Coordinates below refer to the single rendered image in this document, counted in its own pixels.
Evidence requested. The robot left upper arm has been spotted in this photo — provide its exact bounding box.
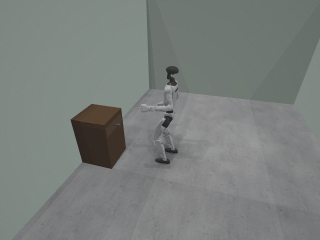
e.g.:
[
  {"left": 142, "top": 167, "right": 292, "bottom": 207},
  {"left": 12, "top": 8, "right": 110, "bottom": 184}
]
[{"left": 164, "top": 86, "right": 173, "bottom": 111}]

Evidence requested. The cabinet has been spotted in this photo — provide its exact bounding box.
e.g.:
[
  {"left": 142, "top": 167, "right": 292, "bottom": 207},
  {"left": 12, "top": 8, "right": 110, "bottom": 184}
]
[{"left": 71, "top": 104, "right": 126, "bottom": 169}]

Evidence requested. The robot left thigh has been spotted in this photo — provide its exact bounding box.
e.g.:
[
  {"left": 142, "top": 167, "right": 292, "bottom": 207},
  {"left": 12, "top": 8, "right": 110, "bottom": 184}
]
[{"left": 154, "top": 117, "right": 171, "bottom": 143}]

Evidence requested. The drawer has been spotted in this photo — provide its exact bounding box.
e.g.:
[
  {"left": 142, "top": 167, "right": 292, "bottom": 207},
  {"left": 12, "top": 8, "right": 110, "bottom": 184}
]
[{"left": 106, "top": 113, "right": 122, "bottom": 137}]

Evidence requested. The robot left forearm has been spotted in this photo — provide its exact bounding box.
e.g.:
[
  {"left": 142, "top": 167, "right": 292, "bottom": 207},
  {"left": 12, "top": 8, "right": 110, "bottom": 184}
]
[{"left": 149, "top": 105, "right": 172, "bottom": 112}]

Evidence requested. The right robot shin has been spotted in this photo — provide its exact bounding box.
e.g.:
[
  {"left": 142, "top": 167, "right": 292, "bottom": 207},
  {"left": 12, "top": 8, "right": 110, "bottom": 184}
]
[{"left": 162, "top": 129, "right": 175, "bottom": 150}]

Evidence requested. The robot left hand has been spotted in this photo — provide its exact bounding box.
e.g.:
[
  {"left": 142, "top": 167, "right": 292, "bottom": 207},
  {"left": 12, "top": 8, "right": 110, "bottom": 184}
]
[{"left": 139, "top": 104, "right": 149, "bottom": 113}]

